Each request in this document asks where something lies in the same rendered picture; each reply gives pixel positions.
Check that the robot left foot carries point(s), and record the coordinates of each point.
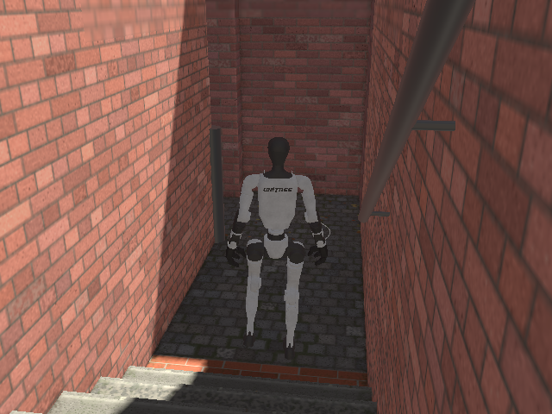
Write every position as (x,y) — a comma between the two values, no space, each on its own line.
(249,340)

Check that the robot right foot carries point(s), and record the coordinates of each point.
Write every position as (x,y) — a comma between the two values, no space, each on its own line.
(289,352)

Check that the robot right forearm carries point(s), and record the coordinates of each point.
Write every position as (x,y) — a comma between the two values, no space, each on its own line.
(317,232)

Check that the right robot hand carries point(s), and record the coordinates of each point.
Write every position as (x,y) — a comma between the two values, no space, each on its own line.
(321,251)

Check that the robot foot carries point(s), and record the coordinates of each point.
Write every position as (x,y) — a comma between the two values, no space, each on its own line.
(289,352)
(249,340)

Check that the left robot upper arm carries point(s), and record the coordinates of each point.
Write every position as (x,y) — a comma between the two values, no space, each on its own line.
(249,183)

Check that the right robot upper arm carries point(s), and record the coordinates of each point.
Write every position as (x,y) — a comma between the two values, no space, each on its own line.
(304,183)

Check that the left robot hand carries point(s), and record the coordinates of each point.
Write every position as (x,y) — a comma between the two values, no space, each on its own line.
(231,253)

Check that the robot left forearm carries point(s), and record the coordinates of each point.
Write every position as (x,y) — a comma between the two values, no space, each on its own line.
(236,232)

